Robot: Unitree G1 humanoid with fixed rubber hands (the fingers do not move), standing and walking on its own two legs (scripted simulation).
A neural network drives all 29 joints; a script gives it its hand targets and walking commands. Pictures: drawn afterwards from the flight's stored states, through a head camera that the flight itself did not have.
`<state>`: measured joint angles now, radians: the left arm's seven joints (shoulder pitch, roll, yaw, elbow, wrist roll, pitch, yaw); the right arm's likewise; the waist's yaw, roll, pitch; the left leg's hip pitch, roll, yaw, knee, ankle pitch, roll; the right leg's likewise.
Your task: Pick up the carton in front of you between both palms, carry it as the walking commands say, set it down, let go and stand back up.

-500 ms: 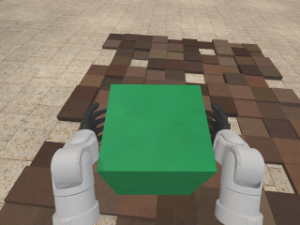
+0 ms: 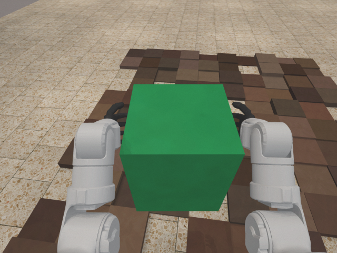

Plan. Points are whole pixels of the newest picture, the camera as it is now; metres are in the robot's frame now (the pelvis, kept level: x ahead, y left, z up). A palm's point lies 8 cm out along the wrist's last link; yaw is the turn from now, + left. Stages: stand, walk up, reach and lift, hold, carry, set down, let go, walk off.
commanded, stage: carry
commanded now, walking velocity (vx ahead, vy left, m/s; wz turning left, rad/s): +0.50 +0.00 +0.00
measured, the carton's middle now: (177, 150) +0.34 +0.00 +0.08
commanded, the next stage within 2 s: none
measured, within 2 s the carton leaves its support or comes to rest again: neither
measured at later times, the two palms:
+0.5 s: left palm (127, 60) +0.73 +0.19 +0.12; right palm (209, 59) +0.72 -0.11 +0.13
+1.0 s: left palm (137, 35) +1.03 +0.20 +0.09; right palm (198, 33) +1.06 -0.10 +0.09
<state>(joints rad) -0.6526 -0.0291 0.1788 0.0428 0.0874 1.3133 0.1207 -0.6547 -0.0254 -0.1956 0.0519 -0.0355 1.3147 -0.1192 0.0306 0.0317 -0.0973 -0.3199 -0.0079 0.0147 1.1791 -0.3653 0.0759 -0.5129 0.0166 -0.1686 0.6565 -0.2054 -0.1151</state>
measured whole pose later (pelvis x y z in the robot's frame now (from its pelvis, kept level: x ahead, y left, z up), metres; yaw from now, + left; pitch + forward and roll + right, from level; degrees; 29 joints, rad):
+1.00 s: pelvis +0.69 +0.02 -0.01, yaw +1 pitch +4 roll +0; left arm -0.62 -0.02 0.19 0.05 0.05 1.18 0.13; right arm -0.62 0.02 -0.21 0.05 -0.06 1.18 -0.12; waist 0.06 0.00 0.03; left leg -0.46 -0.03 0.00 1.29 -0.41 0.06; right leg -0.45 0.04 -0.18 0.56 -0.19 -0.13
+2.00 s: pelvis +1.31 +0.03 +0.02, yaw +0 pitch +6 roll +1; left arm -0.66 -0.05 0.27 0.04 0.07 1.22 0.13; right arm -0.72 0.03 -0.25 0.09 -0.06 1.24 -0.15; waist 0.04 0.01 0.03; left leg -0.68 0.03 0.02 1.09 -0.41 0.03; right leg -0.37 0.00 -0.11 0.47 -0.21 -0.08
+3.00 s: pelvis +1.89 +0.04 +0.02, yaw +0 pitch +6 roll -1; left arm -0.64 -0.05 0.24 -0.01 0.06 1.20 0.12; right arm -0.68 0.03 -0.24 0.00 -0.06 1.23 -0.14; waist 0.04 0.03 0.01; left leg -0.66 0.07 0.04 0.68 -0.07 0.00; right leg -0.16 0.01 -0.11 0.38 -0.32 -0.04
